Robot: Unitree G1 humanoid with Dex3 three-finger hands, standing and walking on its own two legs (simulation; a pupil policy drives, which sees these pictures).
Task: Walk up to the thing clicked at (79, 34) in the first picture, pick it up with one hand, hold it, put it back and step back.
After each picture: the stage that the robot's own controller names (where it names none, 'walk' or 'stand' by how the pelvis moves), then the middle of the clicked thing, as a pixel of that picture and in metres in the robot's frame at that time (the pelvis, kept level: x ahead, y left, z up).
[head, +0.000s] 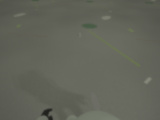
stand; (79, 35) +2.25 +0.37 -0.72
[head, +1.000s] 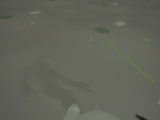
walk; (90, 39) +2.14 +0.17 -0.71
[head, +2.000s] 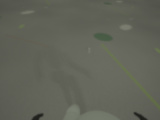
walk; (89, 50) +1.49 +0.11 -0.70
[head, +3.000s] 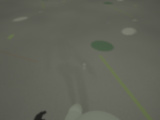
walk; (84, 66) +0.99 +0.15 -0.71
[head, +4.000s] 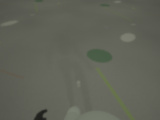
walk; (78, 83) +0.62 +0.18 -0.71
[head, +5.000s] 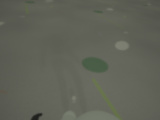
walk; (73, 99) +0.41 +0.13 -0.70
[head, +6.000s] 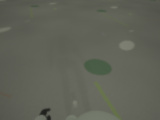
stand; (75, 103) +0.35 +0.16 -0.72
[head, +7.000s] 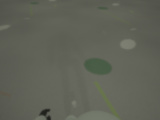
stand; (74, 103) +0.33 +0.17 -0.72
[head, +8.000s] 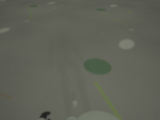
stand; (75, 103) +0.35 +0.17 -0.72
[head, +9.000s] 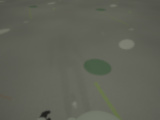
stand; (74, 105) +0.33 +0.17 -0.73
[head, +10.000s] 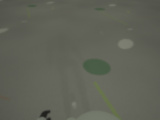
go down; (74, 105) +0.32 +0.18 -0.73
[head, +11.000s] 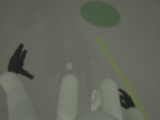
go down; (69, 67) +0.42 +0.17 -0.36
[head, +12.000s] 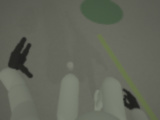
go down; (70, 66) +0.42 +0.17 -0.32
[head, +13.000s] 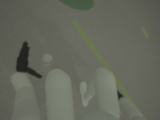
close in; (46, 60) +0.42 +0.21 -0.23
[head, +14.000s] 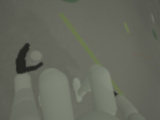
close; (35, 58) +0.42 +0.22 -0.22
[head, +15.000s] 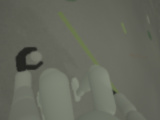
lift; (34, 58) +0.41 +0.22 -0.23
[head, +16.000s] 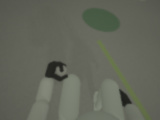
lift; (61, 73) +0.31 +0.22 -0.09
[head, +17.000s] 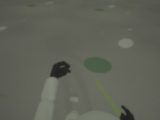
go down; (74, 99) +0.41 +0.16 -0.68
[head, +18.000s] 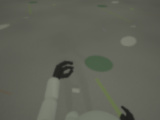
go down; (75, 90) +0.52 +0.17 -0.71
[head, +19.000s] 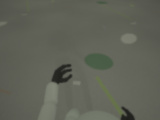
stand; (76, 83) +0.61 +0.17 -0.69
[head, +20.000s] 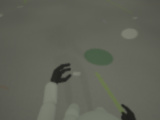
stand; (76, 73) +0.71 +0.17 -0.67
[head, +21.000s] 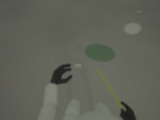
stand; (78, 65) +0.79 +0.17 -0.64
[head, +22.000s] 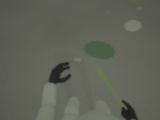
stand; (77, 60) +0.86 +0.17 -0.63
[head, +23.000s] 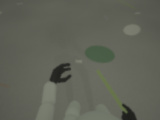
stand; (78, 61) +0.90 +0.18 -0.65
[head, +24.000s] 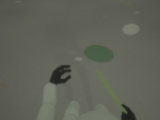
stand; (78, 59) +0.94 +0.18 -0.65
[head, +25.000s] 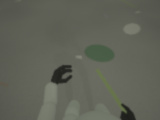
stand; (78, 57) +0.98 +0.18 -0.65
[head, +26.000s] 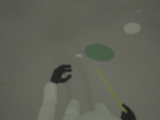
stand; (78, 55) +1.00 +0.18 -0.65
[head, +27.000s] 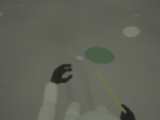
stand; (79, 58) +1.01 +0.18 -0.66
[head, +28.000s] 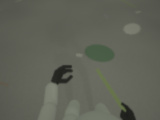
stand; (79, 55) +1.02 +0.18 -0.65
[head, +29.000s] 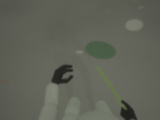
stand; (79, 52) +1.03 +0.18 -0.63
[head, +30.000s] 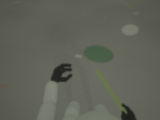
stand; (78, 56) +1.02 +0.18 -0.65
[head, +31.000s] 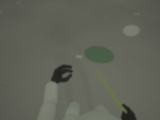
stand; (79, 57) +1.01 +0.18 -0.66
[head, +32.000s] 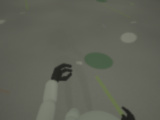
stand; (79, 63) +1.00 +0.18 -0.69
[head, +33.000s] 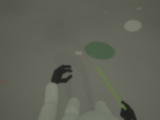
stand; (78, 53) +1.02 +0.18 -0.63
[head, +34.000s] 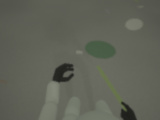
close; (79, 52) +1.01 +0.17 -0.62
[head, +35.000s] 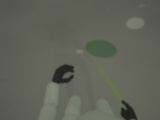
close; (79, 52) +1.01 +0.17 -0.61
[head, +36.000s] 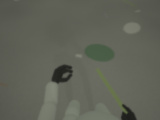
close; (78, 56) +1.00 +0.18 -0.65
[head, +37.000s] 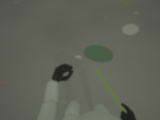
close; (78, 57) +0.99 +0.18 -0.66
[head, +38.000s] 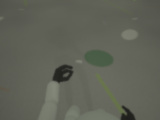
stand; (78, 61) +0.98 +0.18 -0.68
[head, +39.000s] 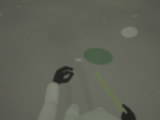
close; (78, 60) +0.98 +0.19 -0.68
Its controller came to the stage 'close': yes
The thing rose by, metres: 0.34
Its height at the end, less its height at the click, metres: -0.02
